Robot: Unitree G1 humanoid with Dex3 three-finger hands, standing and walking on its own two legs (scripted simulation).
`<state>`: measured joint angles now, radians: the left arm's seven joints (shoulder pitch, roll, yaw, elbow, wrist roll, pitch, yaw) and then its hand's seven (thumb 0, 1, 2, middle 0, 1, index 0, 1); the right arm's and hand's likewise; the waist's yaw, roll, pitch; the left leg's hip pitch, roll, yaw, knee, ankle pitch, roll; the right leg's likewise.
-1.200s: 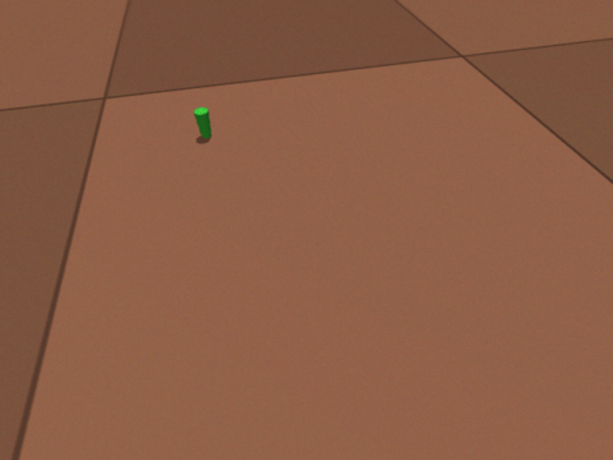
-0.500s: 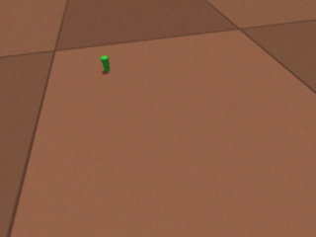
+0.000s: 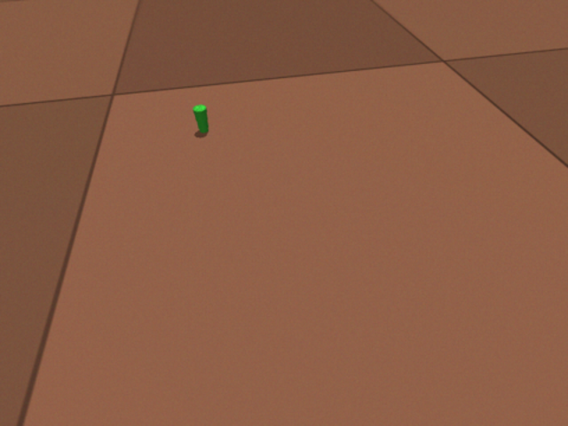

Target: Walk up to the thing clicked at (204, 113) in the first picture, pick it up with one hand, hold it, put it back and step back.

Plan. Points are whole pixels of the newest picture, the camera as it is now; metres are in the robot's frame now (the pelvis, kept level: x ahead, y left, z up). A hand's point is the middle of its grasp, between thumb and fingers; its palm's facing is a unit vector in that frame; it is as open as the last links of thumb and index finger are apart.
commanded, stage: walk up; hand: left
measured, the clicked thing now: (201, 119) +1.93 +0.55 -0.70
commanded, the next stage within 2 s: none
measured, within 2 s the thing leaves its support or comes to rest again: neither
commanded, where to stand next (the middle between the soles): +1.64 +0.27 m, yaw +9 degrees
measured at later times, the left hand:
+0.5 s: hand (61, 373) +0.25 +0.42 -0.16, palm faces +0.05 -0.95 -0.30, open 7.4 cm
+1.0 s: hand (122, 225) +0.57 +0.40 -0.13, palm faces +0.16 -0.93 -0.34, open 7.3 cm
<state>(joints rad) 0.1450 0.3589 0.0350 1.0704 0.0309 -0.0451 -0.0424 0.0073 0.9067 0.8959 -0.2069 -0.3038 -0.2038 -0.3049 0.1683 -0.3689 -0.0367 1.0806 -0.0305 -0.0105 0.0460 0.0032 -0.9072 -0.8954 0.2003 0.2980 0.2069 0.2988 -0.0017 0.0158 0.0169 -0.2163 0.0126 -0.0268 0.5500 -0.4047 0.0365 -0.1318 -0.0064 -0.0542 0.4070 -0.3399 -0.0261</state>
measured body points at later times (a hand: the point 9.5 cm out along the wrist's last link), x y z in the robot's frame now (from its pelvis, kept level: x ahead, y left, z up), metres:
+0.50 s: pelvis +0.19 +0.13 -0.01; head +0.18 +0.17 +0.44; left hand +0.25 +0.46 -0.14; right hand +0.25 -0.19 -0.10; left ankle +0.17 +0.23 -0.75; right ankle +0.21 -0.03 -0.66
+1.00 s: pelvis +0.51 +0.13 -0.01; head +0.53 +0.13 +0.44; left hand +0.56 +0.45 -0.11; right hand +0.63 -0.17 -0.13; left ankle +0.41 +0.27 -0.65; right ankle +0.55 +0.05 -0.75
